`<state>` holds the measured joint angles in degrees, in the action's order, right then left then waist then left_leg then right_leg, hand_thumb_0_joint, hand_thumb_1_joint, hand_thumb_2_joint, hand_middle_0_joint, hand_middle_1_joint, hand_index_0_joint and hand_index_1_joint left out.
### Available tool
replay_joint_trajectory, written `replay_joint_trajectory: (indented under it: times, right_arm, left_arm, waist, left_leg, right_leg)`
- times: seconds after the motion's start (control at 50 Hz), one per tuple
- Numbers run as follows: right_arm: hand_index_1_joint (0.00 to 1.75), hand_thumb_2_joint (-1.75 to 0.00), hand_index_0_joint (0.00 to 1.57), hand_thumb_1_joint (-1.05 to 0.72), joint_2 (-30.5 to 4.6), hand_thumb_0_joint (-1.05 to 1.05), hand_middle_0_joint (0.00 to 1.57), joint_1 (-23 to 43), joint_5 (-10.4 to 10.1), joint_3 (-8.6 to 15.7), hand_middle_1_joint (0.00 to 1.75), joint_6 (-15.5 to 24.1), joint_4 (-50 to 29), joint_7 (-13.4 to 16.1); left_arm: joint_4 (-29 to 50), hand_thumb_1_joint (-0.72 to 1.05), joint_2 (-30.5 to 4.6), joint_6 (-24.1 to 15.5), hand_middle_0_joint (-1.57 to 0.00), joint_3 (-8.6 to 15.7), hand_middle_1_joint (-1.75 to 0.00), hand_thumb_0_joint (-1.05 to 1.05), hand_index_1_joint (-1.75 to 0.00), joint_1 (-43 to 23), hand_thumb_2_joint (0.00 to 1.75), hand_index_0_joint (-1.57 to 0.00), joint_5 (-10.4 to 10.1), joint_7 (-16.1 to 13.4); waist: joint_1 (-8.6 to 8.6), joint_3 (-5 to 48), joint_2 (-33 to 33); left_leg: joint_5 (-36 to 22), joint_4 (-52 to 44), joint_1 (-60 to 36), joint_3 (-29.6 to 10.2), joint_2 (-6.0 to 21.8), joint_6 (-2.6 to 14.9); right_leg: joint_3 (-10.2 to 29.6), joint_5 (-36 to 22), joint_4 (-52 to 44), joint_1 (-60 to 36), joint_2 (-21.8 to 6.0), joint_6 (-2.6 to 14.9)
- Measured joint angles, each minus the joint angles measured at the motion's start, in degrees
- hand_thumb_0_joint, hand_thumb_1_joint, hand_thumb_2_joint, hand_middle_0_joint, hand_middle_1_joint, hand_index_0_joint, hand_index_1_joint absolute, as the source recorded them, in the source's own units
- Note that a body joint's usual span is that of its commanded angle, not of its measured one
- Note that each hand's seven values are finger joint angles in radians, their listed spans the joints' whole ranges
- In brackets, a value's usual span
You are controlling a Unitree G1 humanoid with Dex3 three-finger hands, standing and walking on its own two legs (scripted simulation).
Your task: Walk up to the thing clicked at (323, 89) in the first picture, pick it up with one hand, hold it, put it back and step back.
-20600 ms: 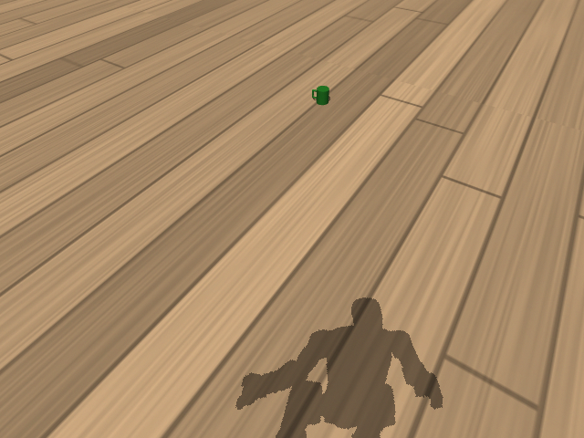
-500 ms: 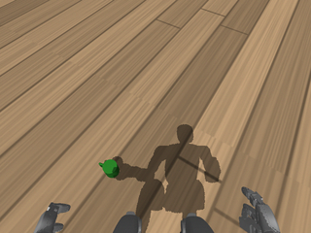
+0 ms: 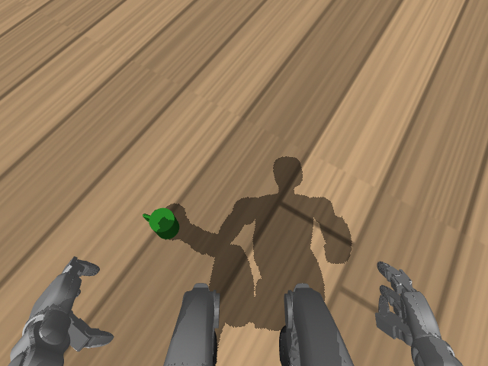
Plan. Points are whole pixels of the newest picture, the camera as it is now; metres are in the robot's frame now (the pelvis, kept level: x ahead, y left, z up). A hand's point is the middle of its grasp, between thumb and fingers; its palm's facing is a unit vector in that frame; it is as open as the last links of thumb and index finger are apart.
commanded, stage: rise first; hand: left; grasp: from above
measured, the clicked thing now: (160, 222) +0.49 +0.30 -0.55
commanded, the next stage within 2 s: approach in 1.62 s
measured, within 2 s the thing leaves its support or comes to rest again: neither
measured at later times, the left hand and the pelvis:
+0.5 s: hand (117, 253) +0.34 +0.33 -0.30, palm faces -0.49 -0.24 -0.84, open 13.8 cm; pelvis -0.06 +0.00 -0.18, yaw -3 degrees
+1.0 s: hand (130, 236) +0.40 +0.33 -0.38, palm faces -0.45 -0.03 -0.89, open 13.6 cm; pelvis -0.06 +0.01 -0.23, yaw -6 degrees
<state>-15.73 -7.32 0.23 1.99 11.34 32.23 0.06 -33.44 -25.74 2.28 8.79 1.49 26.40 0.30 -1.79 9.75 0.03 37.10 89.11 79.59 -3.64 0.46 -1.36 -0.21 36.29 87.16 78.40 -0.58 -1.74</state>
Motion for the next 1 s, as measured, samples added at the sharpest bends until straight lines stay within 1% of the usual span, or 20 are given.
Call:
replay_joint_trajectory:
  times: [0.06,0.12,0.18,0.28,0.36,0.48,0.52,0.58,0.68,0.76,0.84,0.9,1.0]
  right_arm:
    - [0.30,-0.90,0.20,-0.90,-0.76,0.01,0.21,1.18,-0.14,0.42,0.30,-0.06,1.53,-0.25]
    - [0.30,-0.90,0.20,-0.91,-1.29,0.01,0.21,2.15,-0.21,0.60,0.30,-0.66,2.95,-0.70]
    - [0.29,-0.90,0.20,-0.92,-1.58,0.01,0.21,2.74,-0.16,0.81,0.30,-1.53,4.24,-1.24]
    - [0.29,-0.90,0.20,-0.92,-1.51,0.01,0.21,2.69,0.48,0.96,0.30,-3.10,6.67,-2.19]
    - [0.29,-0.90,0.20,-0.91,-0.96,0.01,0.21,1.84,1.00,0.44,0.30,-4.49,8.01,-2.68]
    - [0.29,-0.89,0.20,-0.89,-0.50,0.01,0.21,-0.20,1.63,-0.42,0.30,-6.48,9.17,-3.31]
    - [0.29,-0.89,0.20,-0.88,-0.47,0.01,0.21,-0.79,1.92,-0.68,0.30,-7.14,9.42,-3.57]
    - [0.29,-0.89,0.20,-0.88,-0.54,0.00,0.21,-1.50,2.50,-1.08,0.30,-8.00,9.76,-4.03]
    - [0.29,-0.89,0.20,-0.88,-0.70,0.00,0.21,-1.75,3.49,-1.78,0.30,-9.20,10.41,-4.85]
    - [0.29,-0.89,0.20,-0.89,-0.62,0.00,0.21,-1.45,4.24,-2.17,0.30,-10.14,10.44,-5.55]
    - [0.29,-0.89,0.20,-0.89,-0.36,0.00,0.21,-0.80,4.96,-2.41,0.30,-10.63,10.34,-6.05]
    - [0.29,-0.90,0.20,-0.89,-0.18,0.00,0.21,-0.30,5.44,-2.66,0.30,-10.84,10.17,-6.36]
    - [0.29,-0.90,0.20,-0.90,0.13,0.00,0.21,0.27,6.21,-3.22,0.30,-11.21,9.83,-6.81]
  left_arm:
    - [-2.48,-0.52,-1.77,-3.90,-0.07,0.02,-1.11,-0.01,-1.08,-4.89,0.96,-0.09,3.85,-0.41]
    - [-5.97,-0.53,-3.59,-7.11,-0.08,0.80,-1.11,-0.01,-1.09,-10.43,0.97,-0.09,8.00,-1.22]
    - [-9.11,-0.54,-5.54,-9.17,-0.08,1.58,-1.11,-0.01,-1.10,-15.77,0.97,-0.10,11.88,-2.31]
    - [-15.61,-0.54,-8.67,-11.97,-0.09,1.63,-1.12,-0.01,-1.10,-25.25,0.98,-0.10,17.48,-3.01]
    - [-20.53,-0.53,-11.48,-14.46,-0.08,2.36,-1.12,-0.01,-1.10,-31.38,0.99,-0.10,21.94,-3.16]
    - [-26.09,-0.50,-15.12,-17.90,-0.07,2.86,-1.11,-0.01,-1.08,-36.82,1.00,-0.09,27.71,-3.85]
    - [-27.68,-0.50,-16.14,-19.25,-0.07,3.21,-1.10,-0.01,-1.08,-37.96,1.00,-0.09,29.45,-4.48]
    - [-29.82,-0.49,-17.59,-21.15,-0.07,3.24,-1.08,-0.01,-1.06,-39.60,1.00,-0.09,32.30,-5.99]
    - [-33.93,-0.47,-19.62,-23.04,-0.09,2.86,-1.04,-0.01,-1.02,-42.84,0.99,-0.10,37.21,-9.85]
    - [-36.95,-0.47,-20.53,-23.00,-0.10,2.28,-0.99,-0.01,-0.98,-45.45,0.98,-0.11,40.71,-12.86]
    - [-39.24,-0.45,-21.05,-22.47,-0.12,1.43,-0.95,-0.01,-0.94,-47.88,0.97,-0.13,43.43,-14.84]
    - [-40.58,-0.44,-21.42,-22.29,-0.14,1.13,-0.93,-0.01,-0.92,-49.44,0.96,-0.14,45.08,-15.95]
    - [-42.47,-0.42,-22.31,-22.16,-0.16,1.10,-0.91,0.00,-0.90,-51.28,0.93,-0.16,47.14,-17.03]
  waist:
    - [-0.07,0.31,-0.14]
    - [-0.15,0.31,-0.32]
    - [-0.12,-0.31,-0.62]
    - [0.06,-1.74,-0.92]
    - [-0.69,-2.78,-0.90]
    - [-2.53,-3.79,-0.73]
    - [-3.15,-4.01,-0.60]
    - [-3.95,-4.25,-0.37]
    - [-5.22,-4.55,-0.01]
    - [-6.09,-4.71,0.18]
    - [-6.80,-5.15,0.33]
    - [-7.26,-5.47,0.38]
    - [-8.08,-5.90,0.59]
  left_leg:
    - [1.13,5.78,6.88,-0.14,-0.13,-0.18]
    - [1.95,11.29,13.57,-0.36,-0.16,-0.38]
    - [2.43,16.41,19.52,-0.72,-0.23,-0.61]
    - [2.36,23.55,27.74,-1.43,-0.37,-0.86]
    - [1.98,28.15,32.87,-2.22,-0.42,-0.95]
    - [1.44,33.14,37.99,-3.09,-0.69,-0.79]
    - [1.35,34.49,39.25,-3.36,-0.77,-0.64]
    - [1.32,36.36,40.95,-3.70,-0.97,-0.43]
    - [1.41,39.08,43.50,-4.05,-1.40,-0.06]
    - [1.43,40.83,45.43,-4.14,-1.75,0.22]
    - [1.44,42.16,46.95,-4.18,-2.03,0.44]
    - [1.54,42.99,47.88,-4.24,-2.13,0.56]
    - [1.97,44.14,48.88,-4.42,-2.09,0.60]
  right_leg:
    - [0.12,1.19,5.94,6.98,0.07,0.04]
    - [0.17,2.00,11.51,13.75,0.27,0.12]
    - [0.08,2.43,16.58,19.72,0.47,0.18]
    - [-0.19,2.19,23.45,27.87,0.81,0.15]
    - [-0.67,1.51,27.47,32.75,1.15,-0.02]
    - [-1.17,0.68,31.54,37.28,1.41,-0.51]
    - [-1.34,0.52,32.54,38.28,1.48,-0.67]
    - [-1.57,0.48,33.93,39.55,1.50,-0.82]
    - [-1.79,0.74,36.08,41.42,1.38,-0.93]
    - [-1.82,0.99,37.55,42.89,1.23,-1.01]
    - [-1.79,1.18,38.72,44.09,1.12,-1.16]
    - [-1.81,1.32,39.43,44.85,1.12,-1.33]
    - [-1.88,1.62,40.41,45.81,1.25,-1.63]
